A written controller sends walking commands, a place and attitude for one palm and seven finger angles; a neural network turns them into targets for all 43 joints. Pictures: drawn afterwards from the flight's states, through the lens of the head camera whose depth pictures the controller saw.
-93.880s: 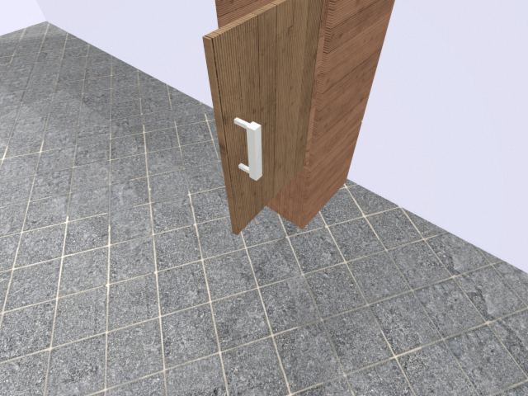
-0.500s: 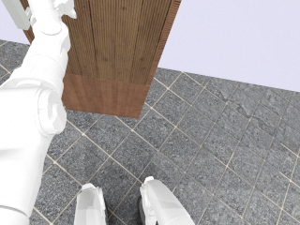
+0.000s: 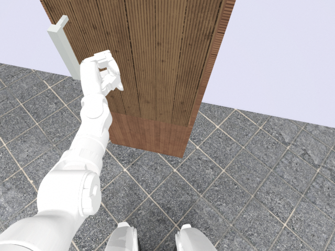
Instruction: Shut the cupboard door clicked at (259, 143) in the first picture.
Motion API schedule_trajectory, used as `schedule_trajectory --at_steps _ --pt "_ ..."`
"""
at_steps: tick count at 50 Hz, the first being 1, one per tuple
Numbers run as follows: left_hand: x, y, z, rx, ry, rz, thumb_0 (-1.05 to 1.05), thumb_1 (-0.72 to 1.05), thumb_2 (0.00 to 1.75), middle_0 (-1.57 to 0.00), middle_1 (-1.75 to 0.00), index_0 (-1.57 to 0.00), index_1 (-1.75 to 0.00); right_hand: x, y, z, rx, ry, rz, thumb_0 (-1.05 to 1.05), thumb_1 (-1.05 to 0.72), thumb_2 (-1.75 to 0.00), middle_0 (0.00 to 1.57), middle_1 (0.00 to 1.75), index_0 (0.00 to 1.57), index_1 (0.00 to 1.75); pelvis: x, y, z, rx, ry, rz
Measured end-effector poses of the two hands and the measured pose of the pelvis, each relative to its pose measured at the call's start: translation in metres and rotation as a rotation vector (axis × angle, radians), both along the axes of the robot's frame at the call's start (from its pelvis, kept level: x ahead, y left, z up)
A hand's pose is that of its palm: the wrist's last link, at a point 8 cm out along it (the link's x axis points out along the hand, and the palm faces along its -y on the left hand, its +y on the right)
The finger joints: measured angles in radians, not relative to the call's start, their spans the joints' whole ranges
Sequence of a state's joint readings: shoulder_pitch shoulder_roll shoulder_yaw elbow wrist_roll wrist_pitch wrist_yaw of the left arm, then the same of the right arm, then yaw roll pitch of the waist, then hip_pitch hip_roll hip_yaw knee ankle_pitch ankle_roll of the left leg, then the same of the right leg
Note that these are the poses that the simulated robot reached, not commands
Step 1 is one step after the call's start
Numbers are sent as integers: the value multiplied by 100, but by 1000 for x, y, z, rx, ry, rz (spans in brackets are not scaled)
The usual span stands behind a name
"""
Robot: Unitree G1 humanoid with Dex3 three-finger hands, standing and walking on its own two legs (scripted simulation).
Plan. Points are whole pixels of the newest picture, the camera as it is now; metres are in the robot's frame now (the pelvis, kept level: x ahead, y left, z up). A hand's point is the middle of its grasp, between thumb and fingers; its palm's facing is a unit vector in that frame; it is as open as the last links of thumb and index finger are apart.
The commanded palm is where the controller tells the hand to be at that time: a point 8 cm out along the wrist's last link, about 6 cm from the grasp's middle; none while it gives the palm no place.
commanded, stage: pull the fist back off the door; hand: left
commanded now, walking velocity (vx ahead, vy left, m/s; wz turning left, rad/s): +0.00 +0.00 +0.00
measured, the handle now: (71, 49) +0.61 +0.19 +0.07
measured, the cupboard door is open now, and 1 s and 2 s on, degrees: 0 0 0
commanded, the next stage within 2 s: draw the hand back to the body in 0.06 s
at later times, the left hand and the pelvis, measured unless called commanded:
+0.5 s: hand (83, 97) +0.42 +0.13 +0.12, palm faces +0.13 -0.99 -0.04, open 3.1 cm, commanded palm +0.38 +0.16 +0.13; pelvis +0.01 -0.01 +0.04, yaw +0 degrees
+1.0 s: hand out of the picture +0.28 +0.22 +0.19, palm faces +0.22 -0.94 -0.25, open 3.5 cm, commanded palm +0.24 +0.26 +0.21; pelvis +0.00 +0.02 +0.08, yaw +1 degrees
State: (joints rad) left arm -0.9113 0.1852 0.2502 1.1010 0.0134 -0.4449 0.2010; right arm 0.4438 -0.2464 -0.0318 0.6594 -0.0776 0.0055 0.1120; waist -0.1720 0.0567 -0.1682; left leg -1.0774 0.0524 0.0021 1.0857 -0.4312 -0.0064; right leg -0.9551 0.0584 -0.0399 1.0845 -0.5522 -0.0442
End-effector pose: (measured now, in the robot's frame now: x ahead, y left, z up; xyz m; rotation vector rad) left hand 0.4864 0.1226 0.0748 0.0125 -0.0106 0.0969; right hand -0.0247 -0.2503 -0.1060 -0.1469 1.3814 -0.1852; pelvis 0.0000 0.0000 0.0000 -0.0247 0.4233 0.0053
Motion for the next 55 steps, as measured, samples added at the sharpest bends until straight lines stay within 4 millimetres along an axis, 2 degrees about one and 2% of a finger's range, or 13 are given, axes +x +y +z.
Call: schedule_trajectory --at_steps 5,8,12,16,22,26,31,36,40,46,49,55 --pt "-13 -2 2 18 -8 -12 1 90 90 -130 -150 -130 -150 49 -11 -1 -10 -91 48 0 -91 -90 20 29 20 30 6 -5 4 10 -24 11" --pt "-14 -5 3 25 -1 -21 1 90 90 -130 -150 -130 -150 70 -15 -2 -15 -134 68 0 -91 -90 20 29 20 30 6 -7 4 13 -32 19" --pt "-12 -8 8 13 -7 -19 1 89 90 -130 -150 -130 -150 84 -16 -4 -17 -168 74 0 -91 -90 20 29 20 30 4 -10 3 19 -32 17" --pt "-22 4 20 14 -46 -1 2 89 90 -130 -150 -130 -150 84 -12 -2 8 -187 48 0 -91 -90 20 29 20 30 5 -11 9 30 -52 -3" --pt "-68 41 39 47 -7 27 1 89 90 -129 -150 -130 -150 83 0 12 66 -209 22 1 -91 -90 20 29 20 30 11 -12 30 42 -136 -18" --pt "-97 60 50 16 -3 32 1 89 90 -130 -150 -130 -150 90 1 26 51 -243 39 1 -91 -90 20 29 20 30 10 -12 41 35 -195 -1" --pt "-125 65 71 16 -71 -28 1 90 90 -130 -150 -130 -150 112 -4 43 2 -344 62 1 -91 -90 20 29 21 30 4 -8 47 23 -248 14" --pt "-153 69 79 43 -56 -64 1 90 90 -126 -146 -126 -146 140 -1 61 -15 -471 63 1 -91 -90 20 29 20 30 0 -2 54 24 -295 5" --pt "-180 82 89 144 -13 -46 1 89 90 -119 -139 -120 -139 162 10 80 -19 -538 40 1 -91 -90 20 29 20 30 0 3 64 30 -342 -6" --pt "-212 121 109 217 -1 63 1 89 90 -106 -124 -106 -124 192 35 103 -10 -611 89 1 -91 -90 20 29 20 30 0 10 76 26 -402 3" --pt "-228 136 121 242 -14 110 1 89 90 -98 -115 -98 -115 204 48 110 4 -644 125 1 -91 -90 20 29 20 30 1 14 80 24 -423 8" --pt "-261 154 138 280 -29 166 1 89 90 -82 -98 -82 -98 220 69 117 35 -678 182 1 -91 -90 20 29 21 30 7 22 85 26 -449 12"
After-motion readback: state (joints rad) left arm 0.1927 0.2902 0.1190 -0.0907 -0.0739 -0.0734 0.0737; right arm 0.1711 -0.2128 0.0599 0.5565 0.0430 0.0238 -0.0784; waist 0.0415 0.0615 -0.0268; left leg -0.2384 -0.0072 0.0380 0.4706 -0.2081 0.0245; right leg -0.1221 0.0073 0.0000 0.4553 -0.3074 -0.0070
